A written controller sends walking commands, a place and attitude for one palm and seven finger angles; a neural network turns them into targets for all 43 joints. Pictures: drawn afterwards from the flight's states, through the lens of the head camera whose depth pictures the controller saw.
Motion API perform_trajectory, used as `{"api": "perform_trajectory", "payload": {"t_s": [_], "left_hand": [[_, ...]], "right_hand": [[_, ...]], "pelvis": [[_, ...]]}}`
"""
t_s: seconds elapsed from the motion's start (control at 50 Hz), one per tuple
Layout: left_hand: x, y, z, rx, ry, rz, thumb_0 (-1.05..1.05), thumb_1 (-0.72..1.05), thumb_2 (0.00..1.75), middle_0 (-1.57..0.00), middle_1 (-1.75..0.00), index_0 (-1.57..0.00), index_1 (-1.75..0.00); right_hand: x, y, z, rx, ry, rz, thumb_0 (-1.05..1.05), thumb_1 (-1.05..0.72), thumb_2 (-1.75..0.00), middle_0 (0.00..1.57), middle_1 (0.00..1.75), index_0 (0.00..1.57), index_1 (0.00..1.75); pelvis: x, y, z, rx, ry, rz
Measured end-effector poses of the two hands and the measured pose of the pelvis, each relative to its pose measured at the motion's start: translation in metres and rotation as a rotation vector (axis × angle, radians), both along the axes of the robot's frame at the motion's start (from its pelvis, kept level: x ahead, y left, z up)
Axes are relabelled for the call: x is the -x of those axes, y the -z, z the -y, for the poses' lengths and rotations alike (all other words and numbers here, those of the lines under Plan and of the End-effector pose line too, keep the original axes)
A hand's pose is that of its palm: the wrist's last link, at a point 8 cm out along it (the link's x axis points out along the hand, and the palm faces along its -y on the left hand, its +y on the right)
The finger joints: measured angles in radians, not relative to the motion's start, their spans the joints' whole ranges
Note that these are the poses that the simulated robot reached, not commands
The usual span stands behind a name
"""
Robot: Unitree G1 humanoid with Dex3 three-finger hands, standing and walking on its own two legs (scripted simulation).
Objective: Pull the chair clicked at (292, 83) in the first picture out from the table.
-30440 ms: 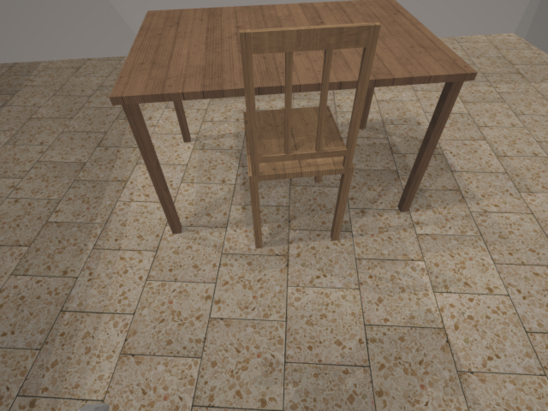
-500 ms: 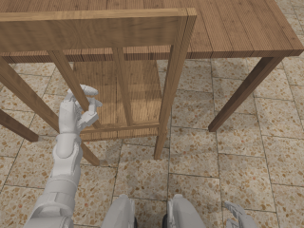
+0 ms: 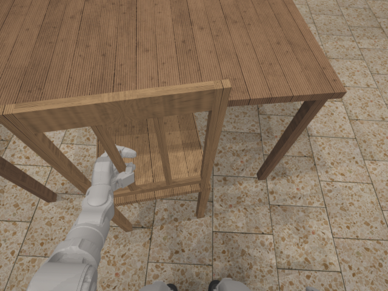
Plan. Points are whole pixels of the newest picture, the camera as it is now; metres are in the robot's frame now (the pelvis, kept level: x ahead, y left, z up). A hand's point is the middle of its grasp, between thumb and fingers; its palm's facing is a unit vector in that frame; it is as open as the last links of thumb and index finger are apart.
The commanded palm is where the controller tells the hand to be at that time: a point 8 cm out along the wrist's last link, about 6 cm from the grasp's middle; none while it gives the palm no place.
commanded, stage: step backward, pulling the chair out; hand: left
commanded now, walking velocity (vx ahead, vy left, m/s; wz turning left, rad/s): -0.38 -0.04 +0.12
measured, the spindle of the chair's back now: (119, 163) +0.40 +0.17 -0.06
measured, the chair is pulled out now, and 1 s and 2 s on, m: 0.05 0.16 0.22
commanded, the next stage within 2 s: none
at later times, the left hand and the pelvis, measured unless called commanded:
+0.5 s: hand (139, 215) +0.28 +0.11 -0.06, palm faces +0.06 -0.99 -0.16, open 5.1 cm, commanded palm +0.28 +0.16 -0.06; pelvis -0.07 -0.02 +0.00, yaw +2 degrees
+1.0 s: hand (135, 224) +0.26 +0.12 -0.06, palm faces +0.09 -0.98 -0.19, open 5.2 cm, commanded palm +0.25 +0.17 -0.06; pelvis -0.09 -0.03 -0.01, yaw +3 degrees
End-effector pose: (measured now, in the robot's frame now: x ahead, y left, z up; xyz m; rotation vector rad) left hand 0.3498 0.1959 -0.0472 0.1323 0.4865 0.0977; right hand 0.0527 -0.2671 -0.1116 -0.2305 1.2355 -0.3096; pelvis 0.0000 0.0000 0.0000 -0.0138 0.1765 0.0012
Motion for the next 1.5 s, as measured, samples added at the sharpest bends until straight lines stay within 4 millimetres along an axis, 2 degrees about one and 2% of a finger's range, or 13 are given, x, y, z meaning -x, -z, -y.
{"api": "perform_trajectory", "payload": {"t_s": [0.16, 0.32, 0.46, 0.58, 0.72, 0.9, 1.02, 1.14, 1.24, 1.36, 1.5], "left_hand": [[0.028, -0.001, 0.014, 0.0, -0.016, -0.01, 0.04, 0.75, 0.78, -0.34, -1.15, -0.49, -1.45], [0.06, -0.003, 0.026, 0.002, -0.016, -0.027, 0.04, 0.75, 0.78, -0.33, -1.13, -0.49, -1.45], [0.089, -0.003, 0.031, -0.005, -0.004, -0.029, 0.03, 0.74, 0.79, -0.33, -1.13, -0.5, -1.45], [0.106, -0.003, 0.029, -0.014, 0.013, -0.025, 0.03, 0.73, 0.79, -0.33, -1.14, -0.5, -1.45], [0.112, -0.002, 0.023, -0.027, 0.033, -0.013, 0.03, 0.71, 0.81, -0.34, -1.15, -0.5, -1.45], [0.113, -0.003, 0.024, -0.047, -0.013, -0.008, 0.03, 0.69, 0.83, -0.36, -1.17, -0.5, -1.45], [0.118, -0.003, 0.025, -0.032, -0.036, -0.026, 0.04, 0.7, 0.82, -0.34, -1.17, -0.5, -1.45], [0.121, -0.003, 0.021, -0.021, 0.023, -0.024, 0.03, 0.72, 0.8, -0.3, -1.21, -0.5, -1.45], [0.127, -0.003, 0.017, -0.025, 0.067, -0.014, 0.03, 0.72, 0.79, -0.3, -1.22, -0.5, -1.45], [0.136, -0.002, 0.016, -0.041, 0.057, 0.002, 0.02, 0.7, 0.81, -0.32, -1.22, -0.5, -1.45], [0.15, -0.003, 0.019, -0.042, 0.024, -0.004, 0.03, 0.7, 0.81, -0.33, -1.22, -0.5, -1.45]], "right_hand": [[0.017, 0.004, 0.002, -0.04, 0.011, 0.002, 0.01, -0.9, -0.9, 0.2, 0.3, 0.2, 0.3], [0.022, 0.002, 0.016, -0.015, -0.017, 0.071, 0.01, -0.9, -0.9, 0.2, 0.3, 0.2, 0.3], [0.029, -0.002, 0.023, 0.004, -0.043, 0.137, 0.01, -0.9, -0.9, 0.2, 0.3, 0.2, 0.3], [0.041, -0.004, 0.019, 0.014, -0.061, 0.155, 0.01, -0.9, -0.9, 0.2, 0.3, 0.2, 0.3], [0.051, 0.002, 0.005, 0.004, -0.075, 0.155, 0.01, -0.9, -0.9, 0.2, 0.3, 0.2, 0.3], [0.051, 0.021, -0.001, -0.059, -0.088, 0.177, 0.01, -0.9, -0.9, 0.2, 0.3, 0.2, 0.3], [0.057, 0.013, 0.009, -0.039, -0.108, 0.149, 0.01, -0.9, -0.9, 0.2, 0.3, 0.2, 0.3], [0.065, 0.004, 0.014, 0.042, -0.136, 0.114, 0.01, -0.9, -0.9, 0.2, 0.3, 0.2, 0.3], [0.071, -0.001, 0.001, 0.042, -0.122, 0.123, 0.01, -0.9, -0.9, 0.2, 0.3, 0.2, 0.3], [0.077, 0.012, -0.017, -0.038, -0.098, 0.14, 0.01, -0.9, -0.9, 0.2, 0.3, 0.2, 0.3], [0.095, 0.021, -0.018, -0.066, -0.091, 0.123, 0.01, -0.9, -0.9, 0.2, 0.3, 0.21, 0.3]], "pelvis": [[0.017, -0.004, 0.014, 0.007, -0.005, 0.012], [0.043, -0.003, 0.021, -0.002, -0.02, 0.046], [0.063, -0.002, 0.023, -0.002, -0.026, 0.083], [0.072, -0.002, 0.018, -0.001, -0.031, 0.101], [0.077, 0.001, 0.013, -0.012, -0.019, 0.113], [0.089, 0.012, 0.027, -0.022, -0.027, 0.142], [0.094, 0.004, 0.024, -0.043, -0.061, 0.131], [0.106, 0.003, 0.007, -0.042, -0.105, 0.101], [0.116, 0.002, 0.0, -0.052, -0.07, 0.112], [0.122, 0.008, 0.007, -0.043, -0.059, 0.128], [0.131, 0.008, 0.009, -0.039, -0.069, 0.12]]}}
